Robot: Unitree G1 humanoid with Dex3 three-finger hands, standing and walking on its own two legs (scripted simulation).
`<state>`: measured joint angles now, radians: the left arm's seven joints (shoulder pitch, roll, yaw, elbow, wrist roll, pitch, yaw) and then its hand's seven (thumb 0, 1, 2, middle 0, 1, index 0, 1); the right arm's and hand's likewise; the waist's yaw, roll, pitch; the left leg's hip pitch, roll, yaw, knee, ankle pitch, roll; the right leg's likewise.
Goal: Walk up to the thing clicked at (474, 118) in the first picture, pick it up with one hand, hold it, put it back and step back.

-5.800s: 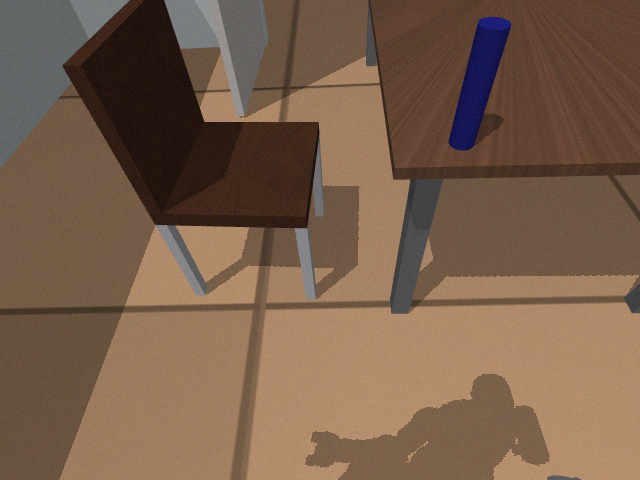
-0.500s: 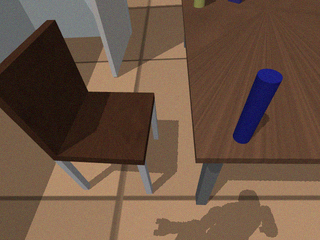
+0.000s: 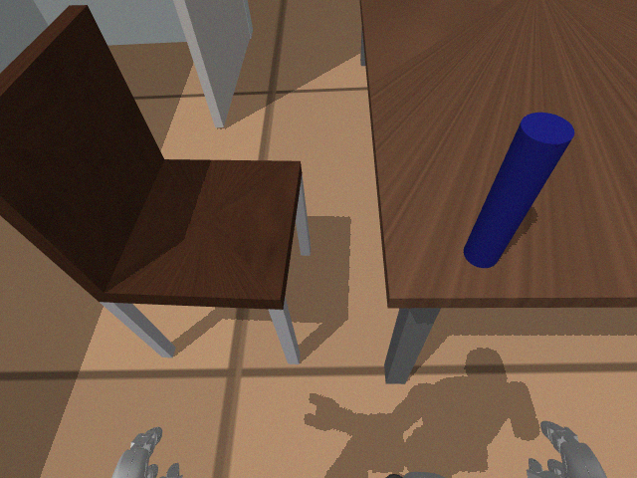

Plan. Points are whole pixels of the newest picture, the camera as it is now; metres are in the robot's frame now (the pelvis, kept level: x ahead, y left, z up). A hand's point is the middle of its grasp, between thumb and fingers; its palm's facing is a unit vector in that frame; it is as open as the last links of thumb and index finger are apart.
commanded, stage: rise first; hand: right
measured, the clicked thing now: (507, 203) +0.40 -0.20 +0.10
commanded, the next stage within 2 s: go down in 1.64 s
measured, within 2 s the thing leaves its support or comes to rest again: neither
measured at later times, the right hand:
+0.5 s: hand (576, 397) +0.20 -0.27 -0.02, palm faces +0.31 +0.87 -0.38, open 16.8 cm
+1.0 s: hand (629, 377) +0.19 -0.27 +0.08, palm faces +0.39 +0.82 -0.41, open 17.5 cm
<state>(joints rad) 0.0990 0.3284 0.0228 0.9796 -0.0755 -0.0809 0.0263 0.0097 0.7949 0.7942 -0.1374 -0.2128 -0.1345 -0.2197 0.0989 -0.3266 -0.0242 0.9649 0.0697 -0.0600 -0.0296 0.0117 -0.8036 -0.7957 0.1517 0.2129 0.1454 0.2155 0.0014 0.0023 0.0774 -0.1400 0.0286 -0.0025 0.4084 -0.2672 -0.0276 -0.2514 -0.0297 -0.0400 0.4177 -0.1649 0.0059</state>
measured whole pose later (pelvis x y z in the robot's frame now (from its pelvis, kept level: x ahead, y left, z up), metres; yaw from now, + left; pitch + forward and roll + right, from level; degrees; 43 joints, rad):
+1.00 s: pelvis +0.01 +0.02 +0.00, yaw -2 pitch -3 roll -1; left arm 0.26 0.24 0.13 0.60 -0.03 -0.08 0.05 -0.01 -0.55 0.04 -0.06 -0.04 -0.05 -0.06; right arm 0.43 -0.33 -0.32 -0.04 0.05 -0.19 -0.04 -0.01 0.56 -0.04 0.05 0.06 0.05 0.06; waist -0.04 -0.03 0.03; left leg -0.05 0.03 0.03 0.39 -0.29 -0.01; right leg -0.16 -0.03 -0.01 0.37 -0.16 0.03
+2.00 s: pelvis +0.00 +0.01 +0.00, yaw -2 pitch -3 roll +0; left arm 0.20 0.22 0.17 0.69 -0.01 -0.09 0.05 -0.01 -0.52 0.04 -0.06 -0.05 -0.06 -0.05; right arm 0.30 -0.36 -0.48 -0.07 0.09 -0.35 0.05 -0.01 0.56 -0.07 0.04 0.06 0.05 0.07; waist -0.04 -0.03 0.02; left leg -0.08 0.03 0.03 0.43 -0.29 -0.01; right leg -0.19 -0.02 0.00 0.40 -0.16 0.02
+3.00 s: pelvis +0.00 +0.00 +0.00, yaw -2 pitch +2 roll +1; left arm 0.21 0.26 -0.02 0.73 -0.01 -0.21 0.21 -0.01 -0.55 0.06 -0.06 -0.05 -0.06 -0.06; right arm -0.30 -0.70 -0.64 0.69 0.28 -0.09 0.58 -0.01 0.53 -0.06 0.04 0.05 0.05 0.05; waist 0.00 -0.01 -0.05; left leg -0.21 0.02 0.03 0.46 -0.30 -0.02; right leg -0.34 -0.03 -0.01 0.49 -0.19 0.01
